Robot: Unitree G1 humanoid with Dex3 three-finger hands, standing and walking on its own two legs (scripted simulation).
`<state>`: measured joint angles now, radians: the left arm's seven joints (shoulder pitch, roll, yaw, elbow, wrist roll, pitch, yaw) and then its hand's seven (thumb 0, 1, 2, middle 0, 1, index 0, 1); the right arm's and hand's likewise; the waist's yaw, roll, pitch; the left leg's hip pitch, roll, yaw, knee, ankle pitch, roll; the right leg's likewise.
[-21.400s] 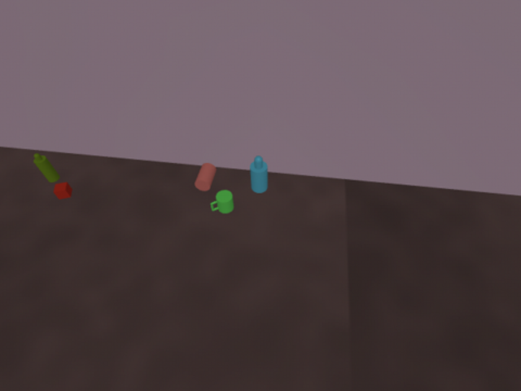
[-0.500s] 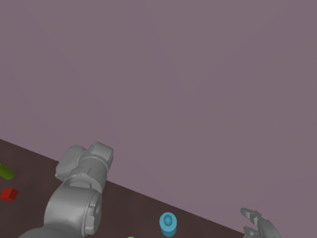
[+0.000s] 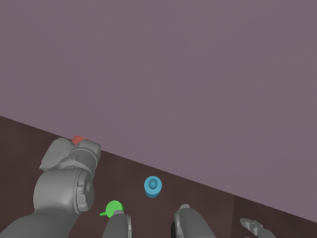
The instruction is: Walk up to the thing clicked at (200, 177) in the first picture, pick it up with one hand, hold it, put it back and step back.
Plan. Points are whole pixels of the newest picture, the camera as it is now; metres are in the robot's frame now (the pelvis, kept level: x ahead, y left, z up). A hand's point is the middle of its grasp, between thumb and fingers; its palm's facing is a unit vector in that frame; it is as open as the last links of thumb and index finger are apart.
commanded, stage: crouch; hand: left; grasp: from above
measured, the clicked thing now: (74, 161) +0.34 +0.24 -0.13
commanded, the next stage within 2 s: lower in 1.44 s
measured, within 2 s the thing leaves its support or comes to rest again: neither
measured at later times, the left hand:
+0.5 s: hand (93, 164) +0.39 +0.24 -0.35, palm faces -0.05 -0.45 -0.89, open 10.7 cm
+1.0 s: hand (100, 167) +0.41 +0.24 -0.46, palm faces -0.09 -0.46 -0.89, open 10.7 cm
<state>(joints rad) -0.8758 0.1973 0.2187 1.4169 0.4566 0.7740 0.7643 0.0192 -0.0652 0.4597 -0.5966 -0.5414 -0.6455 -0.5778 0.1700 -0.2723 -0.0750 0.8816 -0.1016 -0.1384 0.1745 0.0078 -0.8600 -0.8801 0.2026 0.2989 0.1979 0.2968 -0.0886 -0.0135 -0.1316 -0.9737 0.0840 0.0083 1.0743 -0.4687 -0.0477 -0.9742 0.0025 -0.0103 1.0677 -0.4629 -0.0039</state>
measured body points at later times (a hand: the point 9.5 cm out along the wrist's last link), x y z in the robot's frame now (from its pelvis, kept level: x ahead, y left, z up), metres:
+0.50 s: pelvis -0.06 +0.01 -0.21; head +0.17 +0.02 +0.17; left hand +0.39 +0.26 -0.30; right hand -0.03 -0.26 -0.35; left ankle +0.01 +0.15 -0.66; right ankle +0.02 -0.12 -0.66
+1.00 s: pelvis -0.07 +0.01 -0.32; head +0.19 +0.00 +0.05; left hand +0.41 +0.26 -0.41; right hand -0.07 -0.28 -0.44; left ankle +0.01 +0.15 -0.66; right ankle +0.02 -0.12 -0.66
